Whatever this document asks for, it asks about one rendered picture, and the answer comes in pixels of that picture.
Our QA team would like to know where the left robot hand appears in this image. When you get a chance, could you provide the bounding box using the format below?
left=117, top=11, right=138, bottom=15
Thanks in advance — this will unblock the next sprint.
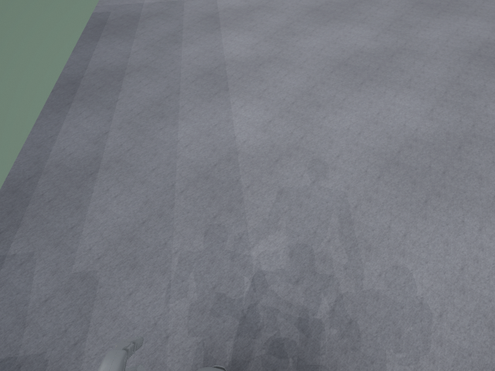
left=98, top=336, right=145, bottom=371

